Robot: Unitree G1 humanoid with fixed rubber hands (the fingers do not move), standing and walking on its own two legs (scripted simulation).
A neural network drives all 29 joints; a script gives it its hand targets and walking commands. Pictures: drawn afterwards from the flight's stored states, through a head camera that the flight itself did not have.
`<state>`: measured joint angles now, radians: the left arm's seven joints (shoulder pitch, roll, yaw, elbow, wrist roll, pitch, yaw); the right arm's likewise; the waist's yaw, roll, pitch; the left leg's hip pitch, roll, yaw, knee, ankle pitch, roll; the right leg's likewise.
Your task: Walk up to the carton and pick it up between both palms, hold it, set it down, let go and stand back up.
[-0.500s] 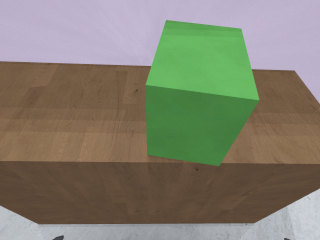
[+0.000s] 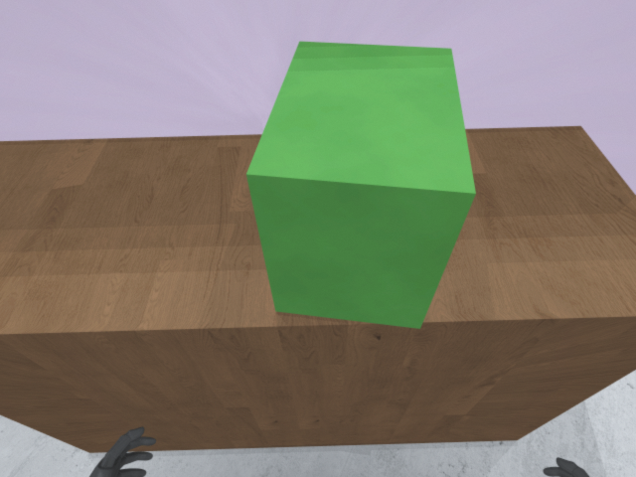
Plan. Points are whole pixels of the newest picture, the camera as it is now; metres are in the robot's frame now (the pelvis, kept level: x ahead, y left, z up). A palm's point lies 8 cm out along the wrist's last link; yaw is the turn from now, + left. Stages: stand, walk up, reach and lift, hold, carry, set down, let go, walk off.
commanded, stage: walk up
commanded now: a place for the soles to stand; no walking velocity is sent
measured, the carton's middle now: (359, 185) +0.46 -0.02 +0.12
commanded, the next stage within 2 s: stand in 0.58 s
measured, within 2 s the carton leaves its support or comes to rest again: neither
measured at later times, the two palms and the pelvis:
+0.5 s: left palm out of the picture +0.13 +0.30 -0.09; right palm out of the picture +0.11 -0.31 -0.08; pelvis +0.00 +0.00 +0.00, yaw +0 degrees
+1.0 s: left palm (138, 440) +0.18 +0.27 -0.07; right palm out of the picture +0.14 -0.29 -0.06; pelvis +0.00 +0.00 +0.00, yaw +0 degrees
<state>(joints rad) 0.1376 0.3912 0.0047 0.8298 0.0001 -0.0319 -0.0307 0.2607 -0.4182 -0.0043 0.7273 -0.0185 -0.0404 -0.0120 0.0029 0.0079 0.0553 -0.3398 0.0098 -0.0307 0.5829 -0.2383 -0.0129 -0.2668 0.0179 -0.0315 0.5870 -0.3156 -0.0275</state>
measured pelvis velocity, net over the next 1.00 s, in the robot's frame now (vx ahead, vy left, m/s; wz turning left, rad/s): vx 0.00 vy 0.00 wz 0.00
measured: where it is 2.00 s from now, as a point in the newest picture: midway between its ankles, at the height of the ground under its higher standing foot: outside the picture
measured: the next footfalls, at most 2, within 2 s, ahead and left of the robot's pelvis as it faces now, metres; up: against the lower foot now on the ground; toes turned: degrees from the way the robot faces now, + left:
none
